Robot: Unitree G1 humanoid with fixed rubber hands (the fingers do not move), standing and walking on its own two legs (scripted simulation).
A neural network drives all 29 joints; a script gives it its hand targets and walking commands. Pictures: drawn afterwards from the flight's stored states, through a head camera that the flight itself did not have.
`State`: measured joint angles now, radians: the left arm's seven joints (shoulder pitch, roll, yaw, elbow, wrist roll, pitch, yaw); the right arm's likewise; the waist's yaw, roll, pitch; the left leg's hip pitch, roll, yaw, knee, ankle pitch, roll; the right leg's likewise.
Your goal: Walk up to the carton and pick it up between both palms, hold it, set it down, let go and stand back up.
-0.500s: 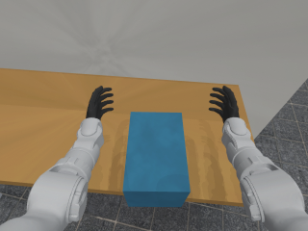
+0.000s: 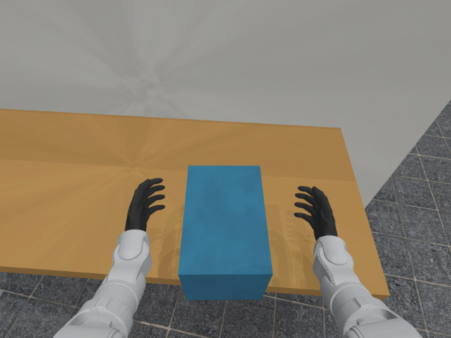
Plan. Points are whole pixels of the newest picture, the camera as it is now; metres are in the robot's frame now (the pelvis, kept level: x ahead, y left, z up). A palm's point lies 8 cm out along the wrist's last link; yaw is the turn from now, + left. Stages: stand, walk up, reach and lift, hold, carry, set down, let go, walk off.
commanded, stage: set down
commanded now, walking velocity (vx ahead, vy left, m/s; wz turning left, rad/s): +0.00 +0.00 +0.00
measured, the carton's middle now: (224, 231) +0.39 +0.01 -0.12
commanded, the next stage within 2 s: let go in 1.94 s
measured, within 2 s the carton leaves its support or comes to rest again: neither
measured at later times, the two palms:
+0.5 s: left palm (122, 273) +0.26 +0.19 -0.03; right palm (327, 279) +0.26 -0.18 -0.04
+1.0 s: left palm (113, 308) +0.20 +0.19 -0.04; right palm (345, 321) +0.19 -0.20 -0.05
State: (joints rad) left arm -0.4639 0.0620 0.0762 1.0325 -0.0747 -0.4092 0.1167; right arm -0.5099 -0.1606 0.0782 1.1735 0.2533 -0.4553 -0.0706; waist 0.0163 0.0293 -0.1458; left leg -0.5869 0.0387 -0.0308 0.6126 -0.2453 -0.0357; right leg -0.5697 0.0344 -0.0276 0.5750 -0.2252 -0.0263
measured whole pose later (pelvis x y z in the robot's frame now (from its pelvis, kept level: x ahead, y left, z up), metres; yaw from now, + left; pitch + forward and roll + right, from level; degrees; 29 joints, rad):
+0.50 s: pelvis +0.02 +0.00 +0.01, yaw +1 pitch +4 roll +0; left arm -0.06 0.08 0.00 0.82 -0.07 -0.51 0.11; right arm -0.12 -0.09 0.04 1.01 0.19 -0.61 -0.04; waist 0.00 0.00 -0.02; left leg -0.35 0.02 -0.04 0.55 -0.27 -0.03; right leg -0.34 0.02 -0.03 0.54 -0.27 -0.03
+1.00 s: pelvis +0.03 +0.00 +0.01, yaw +0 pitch -2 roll +0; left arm 0.20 0.12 -0.06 0.66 -0.06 -0.45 0.09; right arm 0.16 -0.12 0.04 0.89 0.16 -0.62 0.02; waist 0.03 -0.02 0.04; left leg -0.16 0.02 -0.01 0.46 -0.26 -0.03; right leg -0.17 0.03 0.00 0.48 -0.27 -0.03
